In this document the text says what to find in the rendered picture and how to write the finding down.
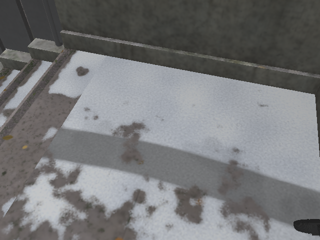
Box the stairs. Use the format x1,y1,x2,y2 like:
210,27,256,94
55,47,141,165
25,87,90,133
0,58,52,128

